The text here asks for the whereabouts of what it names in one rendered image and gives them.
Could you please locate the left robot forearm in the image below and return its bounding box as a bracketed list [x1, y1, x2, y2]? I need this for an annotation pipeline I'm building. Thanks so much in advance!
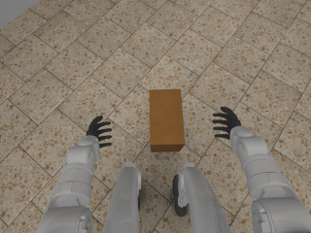
[36, 135, 100, 233]

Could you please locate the right robot thigh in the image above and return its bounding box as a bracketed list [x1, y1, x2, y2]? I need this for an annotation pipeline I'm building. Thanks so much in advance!
[178, 167, 232, 233]

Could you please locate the robot right hand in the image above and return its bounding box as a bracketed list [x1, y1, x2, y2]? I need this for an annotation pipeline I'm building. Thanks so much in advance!
[212, 107, 241, 140]

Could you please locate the carton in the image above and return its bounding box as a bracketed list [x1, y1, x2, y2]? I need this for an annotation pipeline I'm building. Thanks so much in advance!
[149, 88, 186, 152]

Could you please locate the robot left hand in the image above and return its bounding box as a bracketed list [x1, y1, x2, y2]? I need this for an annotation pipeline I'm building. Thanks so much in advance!
[86, 116, 113, 149]

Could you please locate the robot left upper arm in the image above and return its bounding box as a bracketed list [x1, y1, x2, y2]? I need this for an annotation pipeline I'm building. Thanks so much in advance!
[38, 205, 93, 233]

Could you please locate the robot right foot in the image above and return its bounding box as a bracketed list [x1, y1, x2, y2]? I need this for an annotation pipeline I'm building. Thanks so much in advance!
[173, 175, 188, 216]

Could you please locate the robot right upper arm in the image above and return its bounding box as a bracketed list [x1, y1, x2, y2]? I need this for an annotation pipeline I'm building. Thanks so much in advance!
[251, 197, 311, 233]

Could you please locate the right robot forearm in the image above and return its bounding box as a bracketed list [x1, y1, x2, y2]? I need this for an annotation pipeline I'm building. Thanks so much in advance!
[229, 125, 311, 219]

